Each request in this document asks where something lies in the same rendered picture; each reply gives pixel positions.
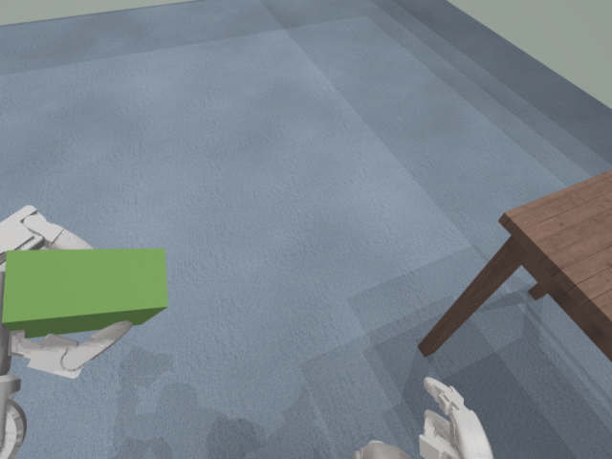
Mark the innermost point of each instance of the sponge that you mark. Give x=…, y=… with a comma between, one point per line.
x=70, y=291

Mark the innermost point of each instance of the robot left forearm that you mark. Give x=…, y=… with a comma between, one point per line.
x=13, y=422

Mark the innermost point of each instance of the table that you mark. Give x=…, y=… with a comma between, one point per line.
x=564, y=241

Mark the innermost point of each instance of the robot left hand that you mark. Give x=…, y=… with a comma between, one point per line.
x=27, y=229

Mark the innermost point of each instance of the robot right hand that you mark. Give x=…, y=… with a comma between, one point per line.
x=463, y=437

